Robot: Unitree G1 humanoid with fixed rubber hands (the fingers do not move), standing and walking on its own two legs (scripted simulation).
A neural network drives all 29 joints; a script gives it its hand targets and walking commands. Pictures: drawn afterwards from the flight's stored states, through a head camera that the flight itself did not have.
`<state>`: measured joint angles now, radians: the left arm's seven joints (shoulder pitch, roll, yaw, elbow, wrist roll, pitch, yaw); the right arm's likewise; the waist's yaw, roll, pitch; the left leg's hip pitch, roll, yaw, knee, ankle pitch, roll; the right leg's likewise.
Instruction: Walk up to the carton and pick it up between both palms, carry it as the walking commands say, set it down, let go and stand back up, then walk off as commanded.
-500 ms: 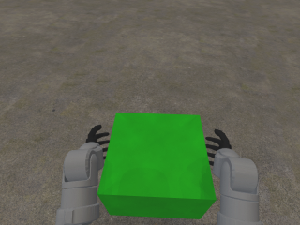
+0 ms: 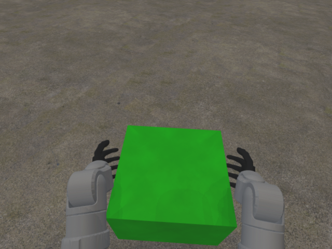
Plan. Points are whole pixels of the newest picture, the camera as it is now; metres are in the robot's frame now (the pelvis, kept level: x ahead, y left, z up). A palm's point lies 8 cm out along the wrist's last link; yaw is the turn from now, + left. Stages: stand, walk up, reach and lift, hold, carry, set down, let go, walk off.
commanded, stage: carry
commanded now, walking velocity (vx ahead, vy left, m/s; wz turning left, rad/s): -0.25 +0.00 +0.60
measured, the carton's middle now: (170, 183) +0.31 -0.02 -0.01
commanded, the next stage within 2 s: none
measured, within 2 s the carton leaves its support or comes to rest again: neither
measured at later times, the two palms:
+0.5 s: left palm out of the picture +0.10 +0.30 +0.07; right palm (175, 238) +0.16 -0.02 +0.07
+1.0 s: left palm out of the picture -0.15 +0.42 +0.07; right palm out of the picture +0.00 +0.13 +0.07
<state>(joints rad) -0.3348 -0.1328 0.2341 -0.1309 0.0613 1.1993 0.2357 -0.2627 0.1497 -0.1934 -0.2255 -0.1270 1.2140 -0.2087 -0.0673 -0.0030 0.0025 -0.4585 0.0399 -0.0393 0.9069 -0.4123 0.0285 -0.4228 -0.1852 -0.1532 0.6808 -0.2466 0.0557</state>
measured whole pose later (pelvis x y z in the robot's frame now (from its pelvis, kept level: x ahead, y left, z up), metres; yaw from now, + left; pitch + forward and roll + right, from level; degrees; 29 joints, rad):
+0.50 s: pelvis -0.15 +0.09 +0.01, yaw +15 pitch +2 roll +0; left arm -0.29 -0.16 0.23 -0.18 0.04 1.17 0.26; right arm -0.24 0.15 -0.19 -0.25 -0.14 1.18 -0.17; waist -0.05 0.01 0.02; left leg -0.61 -0.01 -0.07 1.09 -0.42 0.01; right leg -0.42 -0.13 -0.13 0.64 -0.25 0.02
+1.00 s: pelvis -0.32 +0.14 +0.01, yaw +31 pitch +2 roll -1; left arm -0.29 -0.16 0.23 -0.20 0.04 1.17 0.27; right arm -0.23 0.15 -0.18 -0.25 -0.14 1.17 -0.16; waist -0.03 0.03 0.02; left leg -0.64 -0.06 -0.09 1.15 -0.43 0.00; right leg -0.40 -0.07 -0.12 0.63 -0.26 0.00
